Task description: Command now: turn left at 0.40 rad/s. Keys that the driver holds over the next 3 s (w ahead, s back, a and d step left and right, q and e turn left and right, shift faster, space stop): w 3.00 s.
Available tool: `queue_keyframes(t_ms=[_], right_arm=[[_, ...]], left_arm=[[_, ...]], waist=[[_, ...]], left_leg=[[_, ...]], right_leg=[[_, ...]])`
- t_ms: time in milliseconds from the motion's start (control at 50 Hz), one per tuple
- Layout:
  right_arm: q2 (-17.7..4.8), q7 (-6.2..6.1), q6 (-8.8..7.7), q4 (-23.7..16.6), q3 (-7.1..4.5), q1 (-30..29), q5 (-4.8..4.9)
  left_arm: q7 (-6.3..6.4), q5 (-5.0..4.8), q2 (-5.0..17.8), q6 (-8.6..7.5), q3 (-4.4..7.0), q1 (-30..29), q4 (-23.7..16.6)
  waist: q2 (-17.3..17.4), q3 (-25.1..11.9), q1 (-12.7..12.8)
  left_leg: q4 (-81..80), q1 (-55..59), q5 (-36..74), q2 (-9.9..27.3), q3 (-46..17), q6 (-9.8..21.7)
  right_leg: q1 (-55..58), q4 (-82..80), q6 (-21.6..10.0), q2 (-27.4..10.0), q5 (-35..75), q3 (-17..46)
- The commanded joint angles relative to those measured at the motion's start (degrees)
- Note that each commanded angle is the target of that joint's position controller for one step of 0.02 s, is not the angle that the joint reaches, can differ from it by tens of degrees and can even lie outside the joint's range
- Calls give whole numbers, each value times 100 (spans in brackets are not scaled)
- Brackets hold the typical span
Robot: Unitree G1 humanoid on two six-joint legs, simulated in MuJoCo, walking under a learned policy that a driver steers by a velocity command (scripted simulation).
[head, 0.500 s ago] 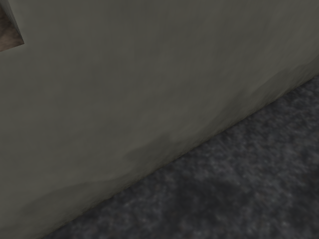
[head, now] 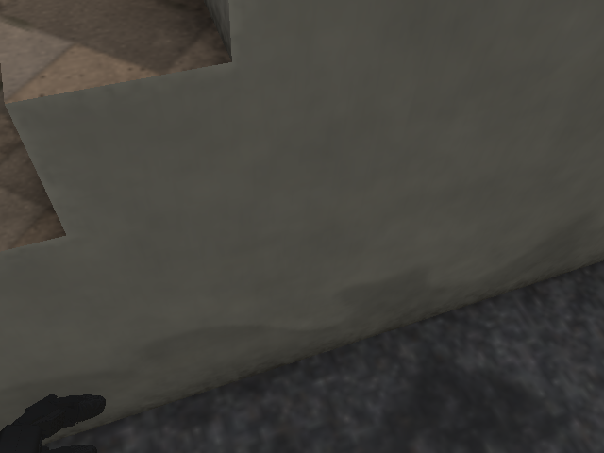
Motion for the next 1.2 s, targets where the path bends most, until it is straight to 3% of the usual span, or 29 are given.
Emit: queue_keyframes(t_ms=[20, 60, 80, 100, 120, 140, 160, 180, 200, 240, 260, 300, 340, 380, 400, 420, 440, 460, 500, 780, 1200], right_arm=[[-872, 27, -83, -418, -220, -272, -41], [-791, 50, -81, -404, -163, -271, -43], [-726, 42, -77, -418, -128, -386, -8], [-588, 28, -77, -421, -69, -418, 5], [-376, 18, -100, -388, 12, -273, -41], [-87, 11, -133, -410, 100, -179, -171], [-216, -25, -172, -653, 87, -387, -123], [-607, -52, -175, -582, -22, -482, -151], [-732, -51, -163, -526, -90, -440, -118], [-538, -70, -100, -362, -70, -248, -138], [-321, -52, -85, -286, 1, -215, -127], [24, -21, -115, -220, 138, -290, -89], [46, -15, -143, -84, 160, -234, -70], [-198, -56, -125, -100, 151, -364, -132], [-436, -100, -90, -177, 127, -324, -141], [-644, -90, -57, -6, 56, -343, -104], [-371, -35, -53, -65, 114, -416, -62], [-196, -6, -71, 15, 186, -383, -123], [-157, 34, -125, 173, 228, -384, -135], [-181, 77, -267, 953, 319, -180, -71], [-306, 77, -266, 1719, 361, -178, -48]], left_arm=[[3, -51, 395, -124, 117, -85, -447], [11, -93, 425, -208, 128, -40, -445], [-16, -90, 352, -262, 104, 76, -414], [-47, -60, 286, -317, 92, 227, -359], [-52, 16, 370, -364, 97, 338, -357], [-41, 125, 663, -386, 128, 563, -385], [-80, 256, 702, -376, 123, 390, -272], [-95, 178, 405, -429, 61, 178, -362], [-76, 129, 351, -444, 48, 156, -300], [-45, 3, 496, -447, 84, 100, -177], [-28, -23, 472, -427, 60, 114, -118], [-25, -21, 408, -358, 33, 178, -37], [-42, -49, 362, -293, 1, 202, 19], [-106, -76, 208, -342, -81, 467, 143], [-176, 13, 161, -424, -122, 517, 199], [-192, 65, 155, -462, -115, 631, 171], [-184, 119, 302, -469, -108, 319, 199], [-179, 77, 262, -465, -112, 219, 203], [-149, 14, 220, -395, -149, 254, 258], [-39, -20, 414, -281, -175, 484, 974], [16, -40, 546, -226, -241, 632, 1745]], waist=[[1150, -931, -93], [1284, -816, -130], [1289, -807, -27], [1191, -798, 76], [909, -845, 68], [-129, -1034, 4], [-1269, -858, -137], [-981, -819, -26], [-887, -863, -25], [-635, -875, -78], [-505, -894, -68], [-574, -946, 47], [-675, -1015, 62], [-529, -1029, 141], [-261, -1054, 176], [446, -958, 380], [279, -794, 157], [293, -681, 141], [409, -512, 200], [231, -511, 200], [174, -463, 198]], left_leg=[[-482, 391, 1034, 1237, -1175, 944], [-403, 378, 783, 1261, -1462, 889], [-302, 287, 711, 1202, -1490, 809], [-221, 104, 491, 1069, -1477, 647], [-25, -256, 110, 869, -1355, 373], [1081, -917, -1058, 343, -766, 10], [1394, -1157, -2025, 157, -317, -297], [2121, -952, -2152, 359, -397, -541], [2516, -1021, -2073, 318, -313, -666], [2499, -1026, -1818, 423, -196, -858], [2245, -796, -1729, 424, -68, -900], [1426, -369, -1455, 369, 177, -902], [282, 114, -561, 293, 328, -821], [-542, 897, 471, 473, 66, -602], [-411, 1260, 1048, 864, -268, -465], [-98, 793, 283, 775, -293, -159], [-211, 480, -175, 655, -238, -41], [-309, 313, -382, 636, -246, -88], [-314, 235, -104, 558, -212, -177], [-305, 451, 737, 452, -148, -136], [-427, 553, 865, 343, 7, -157]], right_leg=[[522, -608, -80, 78, 36, -173], [668, -1228, -176, 76, 5, -197], [970, -1777, -248, 92, 308, -249], [1394, -2459, -356, 94, 744, -284], [1972, -2814, -505, -255, 1200, -26], [2650, -2946, -862, -1315, 2401, 1019], [1865, -3211, -1838, -2075, 2646, 2049], [1707, -3280, -2118, -2072, 2813, 1997], [1791, -3194, -2048, -1885, 2961, 1704], [1901, -3034, -1791, -1574, 3053, 1207], [1795, -2961, -1686, -1406, 3199, 935], [1790, -2811, -1576, -1120, 3231, 565], [1848, -2626, -1484, -973, 2917, 453], [1499, -2634, -1098, -868, 2049, 468], [1206, -2546, -839, -746, 1422, 356], [1218, -2640, -575, -358, 644, -76], [1347, -2471, -413, -297, 628, -158], [1359, -2418, -394, -286, 701, -188], [1369, -2398, -426, -331, 903, -170], [1596, -2414, -332, -352, 1220, -246], [1662, -2614, -381, -326, 1369, -308]])
Next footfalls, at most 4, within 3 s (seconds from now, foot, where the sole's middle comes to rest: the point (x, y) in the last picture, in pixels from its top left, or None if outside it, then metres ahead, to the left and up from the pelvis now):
0.12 right None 0.06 -0.14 -0.78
0.38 left None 0.02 0.13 -0.78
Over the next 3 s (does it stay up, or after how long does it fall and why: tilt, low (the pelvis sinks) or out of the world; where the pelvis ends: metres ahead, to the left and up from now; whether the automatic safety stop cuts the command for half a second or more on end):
stays up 0.01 -0.01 0.00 its command is cut before an obstacle from the start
